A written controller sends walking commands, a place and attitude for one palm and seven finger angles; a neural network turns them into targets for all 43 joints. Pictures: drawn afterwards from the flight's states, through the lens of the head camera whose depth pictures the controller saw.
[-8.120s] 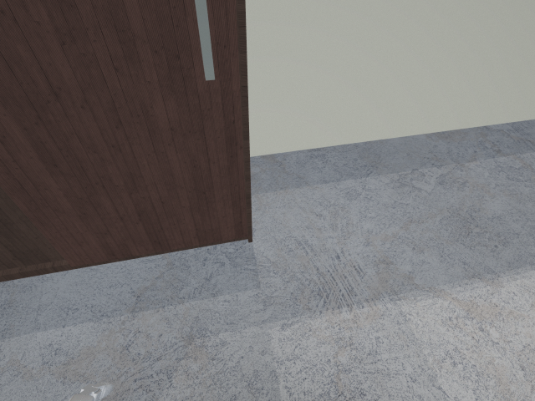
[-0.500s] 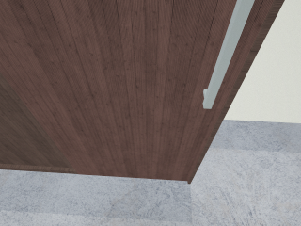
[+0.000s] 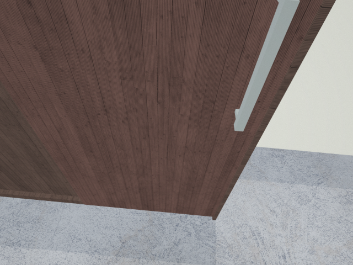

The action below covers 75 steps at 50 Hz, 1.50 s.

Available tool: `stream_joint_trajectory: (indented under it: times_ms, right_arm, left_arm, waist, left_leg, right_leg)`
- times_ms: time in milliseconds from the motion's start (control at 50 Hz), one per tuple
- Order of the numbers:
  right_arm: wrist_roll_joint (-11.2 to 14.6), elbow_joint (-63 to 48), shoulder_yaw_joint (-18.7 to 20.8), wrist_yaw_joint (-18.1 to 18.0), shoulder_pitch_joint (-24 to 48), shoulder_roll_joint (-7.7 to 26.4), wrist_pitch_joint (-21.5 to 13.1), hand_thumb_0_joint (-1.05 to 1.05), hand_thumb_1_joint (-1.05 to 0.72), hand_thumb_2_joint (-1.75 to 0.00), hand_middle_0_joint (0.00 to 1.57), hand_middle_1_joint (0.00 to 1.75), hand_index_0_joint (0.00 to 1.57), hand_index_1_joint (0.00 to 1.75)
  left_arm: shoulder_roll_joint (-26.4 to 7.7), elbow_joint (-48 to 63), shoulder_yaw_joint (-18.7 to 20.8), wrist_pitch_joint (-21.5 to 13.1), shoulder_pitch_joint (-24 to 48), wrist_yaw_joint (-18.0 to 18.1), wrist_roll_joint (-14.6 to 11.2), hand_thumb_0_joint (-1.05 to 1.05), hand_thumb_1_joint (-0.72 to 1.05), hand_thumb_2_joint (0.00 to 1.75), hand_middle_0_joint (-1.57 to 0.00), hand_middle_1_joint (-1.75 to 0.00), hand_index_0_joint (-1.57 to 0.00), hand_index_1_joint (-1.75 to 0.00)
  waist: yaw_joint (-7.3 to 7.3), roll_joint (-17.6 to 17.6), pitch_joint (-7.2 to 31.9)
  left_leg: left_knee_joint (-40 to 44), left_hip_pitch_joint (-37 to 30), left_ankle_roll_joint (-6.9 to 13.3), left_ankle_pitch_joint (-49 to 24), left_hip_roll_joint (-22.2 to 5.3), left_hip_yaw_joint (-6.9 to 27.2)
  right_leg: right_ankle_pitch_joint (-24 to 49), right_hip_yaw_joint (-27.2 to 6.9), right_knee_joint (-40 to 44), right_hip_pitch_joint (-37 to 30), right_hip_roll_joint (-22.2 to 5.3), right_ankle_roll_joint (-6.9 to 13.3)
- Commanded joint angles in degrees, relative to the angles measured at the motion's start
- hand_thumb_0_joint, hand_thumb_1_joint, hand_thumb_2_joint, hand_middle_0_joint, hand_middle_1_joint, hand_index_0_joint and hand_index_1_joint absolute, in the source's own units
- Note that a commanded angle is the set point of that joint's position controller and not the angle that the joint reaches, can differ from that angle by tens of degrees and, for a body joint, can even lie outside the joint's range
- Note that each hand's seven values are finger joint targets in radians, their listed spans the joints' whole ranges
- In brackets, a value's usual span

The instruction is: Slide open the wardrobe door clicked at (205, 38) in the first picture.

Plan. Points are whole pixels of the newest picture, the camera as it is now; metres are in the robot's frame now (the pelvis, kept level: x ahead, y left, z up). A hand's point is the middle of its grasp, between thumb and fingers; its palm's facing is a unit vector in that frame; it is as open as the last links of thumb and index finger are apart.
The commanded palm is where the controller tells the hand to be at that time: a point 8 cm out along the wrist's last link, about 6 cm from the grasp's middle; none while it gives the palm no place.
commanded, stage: come to a stop and stand still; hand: right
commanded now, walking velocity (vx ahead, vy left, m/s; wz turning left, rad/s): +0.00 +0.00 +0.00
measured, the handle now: (256, 73) +0.47 -0.13 +0.22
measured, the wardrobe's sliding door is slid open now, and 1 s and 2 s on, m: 0.00 0.00 0.00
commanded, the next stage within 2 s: look again from close up in 0.38 s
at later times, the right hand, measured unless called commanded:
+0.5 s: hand out of the picture +0.02 -0.17 -0.17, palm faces +0.02 +0.98 -0.20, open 7.4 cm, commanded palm none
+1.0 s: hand out of the picture +0.02 -0.16 -0.17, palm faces +0.03 +0.98 -0.19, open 7.4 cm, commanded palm none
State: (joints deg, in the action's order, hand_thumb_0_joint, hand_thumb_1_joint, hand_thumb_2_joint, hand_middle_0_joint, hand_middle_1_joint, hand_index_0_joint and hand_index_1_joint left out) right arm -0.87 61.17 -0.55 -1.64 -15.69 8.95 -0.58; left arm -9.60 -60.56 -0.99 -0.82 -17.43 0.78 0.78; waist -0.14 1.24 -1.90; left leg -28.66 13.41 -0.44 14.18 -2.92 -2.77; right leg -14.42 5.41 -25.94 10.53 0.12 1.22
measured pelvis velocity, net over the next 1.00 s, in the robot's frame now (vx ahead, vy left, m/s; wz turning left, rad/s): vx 0.01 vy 0.02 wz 0.00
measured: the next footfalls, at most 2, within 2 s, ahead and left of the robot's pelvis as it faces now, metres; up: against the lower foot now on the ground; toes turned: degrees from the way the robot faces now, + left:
none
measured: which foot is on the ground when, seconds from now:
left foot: down 0.00-1.00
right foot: down 0.00-1.00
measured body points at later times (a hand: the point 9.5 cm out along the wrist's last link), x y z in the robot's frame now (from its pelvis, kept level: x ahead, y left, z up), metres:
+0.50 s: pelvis +0.01 +0.01 +0.00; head +0.02 +0.01 +0.45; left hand +0.02 +0.23 -0.16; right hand +0.02 -0.22 -0.15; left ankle +0.01 +0.12 -0.74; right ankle +0.00 -0.10 -0.74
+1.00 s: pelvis +0.01 +0.02 +0.00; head +0.03 +0.02 +0.45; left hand +0.02 +0.24 -0.16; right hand +0.02 -0.21 -0.16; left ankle +0.01 +0.12 -0.74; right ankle +0.00 -0.10 -0.74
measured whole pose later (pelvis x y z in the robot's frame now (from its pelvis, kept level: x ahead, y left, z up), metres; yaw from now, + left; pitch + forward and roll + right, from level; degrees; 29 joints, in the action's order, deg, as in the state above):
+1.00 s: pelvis +0.01 +0.02 +0.00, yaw +0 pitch -1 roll -1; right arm -0.9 63.6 0.1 -1.6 -14.8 9.0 -0.9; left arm -8.3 -64.8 -0.5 -1.0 -15.2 1.5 0.6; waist -0.7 -0.4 -3.2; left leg -25.4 10.5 0.9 13.9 -1.2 -3.8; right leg -14.0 4.5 -23.2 8.0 -1.4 -0.4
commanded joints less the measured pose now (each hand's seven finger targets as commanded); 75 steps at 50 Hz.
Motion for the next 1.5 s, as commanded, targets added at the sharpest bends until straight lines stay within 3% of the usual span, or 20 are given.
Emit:
stream_joint_trajectory:
  times_ms: [0,180,240,540,760,980,1260,1300,1320,1340,1360,1380,1400,1420,1440,1460,1480]
  right_arm:
    - [0.20,-1.49,1.11,-0.39,-2.59,6.53,-1.21,0.00,-0.90,-0.90,0.20,0.30,0.20,0.30]
    - [0.12,-0.33,1.08,-0.37,-2.13,6.75,-1.24,0.00,-0.90,-0.90,0.20,0.30,0.20,0.30]
    - [0.14,0.06,0.98,-0.31,-1.97,6.62,-1.10,0.00,-0.90,-0.90,0.20,0.30,0.20,0.30]
    - [0.13,0.86,1.20,-0.24,-1.96,6.33,-1.05,0.00,-0.90,-0.90,0.20,0.30,0.20,0.30]
    - [0.02,0.77,1.40,-0.22,-2.43,5.94,-1.18,0.00,-0.90,-0.90,0.20,0.30,0.20,0.30]
    - [0.08,0.78,1.54,-0.25,-2.33,6.00,-1.24,0.00,-0.90,-0.90,0.20,0.30,0.20,0.30]
    - [0.09,0.48,1.66,-0.11,-2.49,6.30,-1.38,0.00,-0.90,-0.90,0.20,0.30,0.20,0.30]
    - [0.18,0.67,1.65,-0.10,-2.24,6.62,-1.34,0.00,-0.90,-0.90,0.20,0.30,0.20,0.30]
    - [-0.23,3.44,1.49,-2.63,-8.19,6.94,-2.02,0.00,-0.90,-0.90,0.20,0.30,0.20,0.30]
    - [12.23,-86.08,7.52,-1.69,36.82,19.44,-14.91,0.00,-0.88,-0.89,0.20,0.32,0.20,0.32]
    - [8.99,-81.23,14.41,-5.98,25.67,24.94,-14.09,0.00,-0.85,-0.88,0.20,0.33,0.20,0.33]
    - [8.36,-68.26,1.79,-5.97,-2.84,4.20,-6.62,0.00,-0.83,-0.87,0.21,0.34,0.21,0.34]
    - [10.61,-63.25,-1.13,-5.51,-5.55,-2.31,-3.99,0.00,-0.81,-0.86,0.21,0.36,0.21,0.36]
    - [11.31,-68.62,-0.19,-4.66,0.72,0.12,-6.62,0.00,-0.78,-0.85,0.21,0.37,0.21,0.37]
    - [10.97,-66.17,3.42,-3.68,-0.16,3.09,-9.85,0.00,-0.76,-0.84,0.21,0.39,0.21,0.39]
    - [11.39,-61.53,5.22,-1.61,-6.90,2.34,-12.98,0.00,-0.74,-0.83,0.21,0.40,0.21,0.40]
    - [12.03,-57.27,3.96,1.50,-12.69,-0.65,-16.64,0.00,-0.71,-0.82,0.21,0.42,0.21,0.42]
  left_arm:
    - [-5.39,1.19,1.18,-1.57,-2.37,0.52,0.16,0.00,0.90,0.90,-0.20,-0.30,-0.20,-0.30]
    - [-5.10,-0.47,1.22,-1.40,-1.44,0.72,0.00,0.00,0.90,0.90,-0.20,-0.30,-0.20,-0.30]
    - [-4.85,-0.92,1.27,-1.10,-0.98,0.69,0.05,0.00,0.90,0.90,-0.20,-0.30,-0.20,-0.30]
    - [-4.82,-2.12,1.30,-1.20,-0.79,0.88,0.01,0.00,0.90,0.90,-0.20,-0.30,-0.20,-0.30]
    - [-4.05,-2.67,1.45,-1.21,-1.45,0.98,-0.02,0.00,0.90,0.90,-0.20,-0.30,-0.20,-0.30]
    - [-4.02,-3.05,1.59,-1.18,-1.46,1.07,0.04,0.00,0.90,0.90,-0.20,-0.30,-0.20,-0.30]
    - [-4.03,-3.10,1.69,-1.20,-0.96,1.06,0.03,0.00,0.90,0.90,-0.20,-0.30,-0.20,-0.30]
    - [-4.53,-3.11,1.72,-1.23,-0.58,1.06,0.07,0.00,0.90,0.90,-0.20,-0.30,-0.20,-0.30]
    - [-6.01,0.73,2.21,-1.55,5.03,0.64,-0.69,0.00,0.90,0.90,-0.20,-0.30,-0.20,-0.30]
    - [-15.55,20.52,2.42,-9.97,3.87,3.09,-3.56,0.00,0.90,0.90,-0.20,-0.30,-0.20,-0.30]
    - [-9.38,18.28,1.28,-14.00,8.30,5.82,-3.46,0.00,0.90,0.90,-0.20,-0.30,-0.20,-0.30]
    - [-7.83,20.36,2.04,-16.73,7.14,5.26,-2.84,0.00,0.90,0.90,-0.20,-0.30,-0.20,-0.30]
    - [-8.94,18.55,1.93,-17.61,6.59,5.21,-4.05,0.00,0.90,0.90,-0.20,-0.30,-0.20,-0.30]
    - [-11.09,22.40,2.92,-18.58,7.63,4.94,-3.76,0.00,0.90,0.90,-0.20,-0.30,-0.20,-0.30]
    - [-11.81,22.96,3.95,-19.15,6.93,4.75,-2.68,0.00,0.90,0.90,-0.20,-0.30,-0.20,-0.30]
    - [-11.63,24.92,4.60,-19.39,7.25,4.14,-2.40,0.00,0.90,0.90,-0.20,-0.30,-0.20,-0.30]
    - [-11.04,26.47,4.64,-19.44,7.68,3.27,-1.79,0.00,0.90,0.90,-0.20,-0.30,-0.20,-0.30]
  waist:
    - [-0.01,-1.14,0.16]
    - [-0.12,-1.45,-0.65]
    - [0.01,-1.30,-2.13]
    - [-0.19,-0.71,-1.55]
    - [-0.22,-2.22,-1.16]
    - [-0.27,-0.88,-1.54]
    - [-0.29,-2.27,-0.81]
    - [-0.37,-0.64,-1.07]
    - [-2.19,-1.73,0.88]
    - [4.59,9.16,28.49]
    - [1.28,12.22,23.12]
    - [0.45,11.69,16.96]
    - [1.82,4.41,8.97]
    - [3.26,0.73,2.43]
    - [3.94,-5.25,2.01]
    - [1.86,-7.96,0.86]
    - [0.32,-12.42,1.29]
  left_leg:
    - [4.96,-1.56,2.34,-5.82,-3.61,4.82]
    - [5.94,-2.40,2.34,-9.46,-3.98,4.82]
    - [6.98,-1.16,2.38,-6.81,-3.95,5.24]
    - [7.51,-2.34,2.33,-7.34,-3.70,4.88]
    - [7.67,-2.78,2.50,-8.59,-3.68,4.74]
    - [7.85,-2.82,2.66,-9.72,-3.79,4.93]
    - [8.27,-3.24,2.71,-10.23,-3.88,4.90]
    - [8.22,-3.13,2.69,-10.02,-4.00,4.80]
    - [6.42,-3.62,1.17,-35.92,-7.83,8.72]
    - [1.96,-10.49,2.34,-25.50,-1.75,4.20]
    - [0.13,-6.81,2.28,-12.94,1.32,3.01]
    - [-1.01,-2.60,2.36,-5.52,2.19,-2.13]
    - [-0.02,1.66,1.54,-4.61,2.08,-3.06]
    - [0.76,6.15,0.82,-1.15,1.79,-2.95]
    - [0.78,9.89,0.52,3.66,1.91,-2.97]
    - [-0.26,11.50,0.76,7.27,2.00,-3.06]
    - [-2.82,13.79,0.81,9.69,2.38,-3.26]
  right_leg:
    - [6.07,-6.03,6.20,1.32,-6.27,0.58]
    - [8.13,-5.32,5.99,0.11,-6.47,0.26]
    - [5.66,-5.35,6.70,0.36,-6.29,0.05]
    - [6.67,-5.46,7.42,-0.37,-6.73,-0.07]
    - [7.44,-5.36,6.93,-0.76,-6.67,-0.10]
    - [8.03,-5.15,6.64,-0.69,-6.59,-0.26]
    - [8.34,-5.31,6.53,-1.34,-6.52,-0.39]
    - [8.47,-5.34,6.53,-1.02,-6.51,-0.39]
    - [10.96,-2.52,-6.89,1.35,-7.34,-1.88]
    - [14.85,-4.29,1.83,-11.34,-0.17,0.05]
    - [13.87,-1.81,1.70,-11.84,-1.53,-0.27]
    - [14.12,-2.99,3.39,-5.92,-2.31,-0.53]
    - [10.51,-4.49,1.70,-1.68,-1.99,-0.89]
    - [4.57,-5.84,-0.40,2.69,-1.43,-0.56]
    - [0.52,-5.71,-2.92,6.07,-0.82,-0.53]
    - [-1.45,-5.24,-4.75,9.64,-0.31,-1.04]
    - [-2.50,-4.86,-7.15,13.54,0.03,-1.51]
